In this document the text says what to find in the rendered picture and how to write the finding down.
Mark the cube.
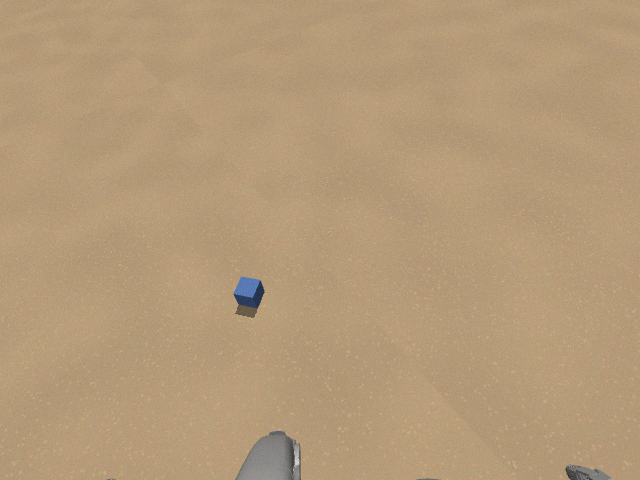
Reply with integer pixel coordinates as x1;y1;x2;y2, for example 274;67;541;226
233;276;265;308

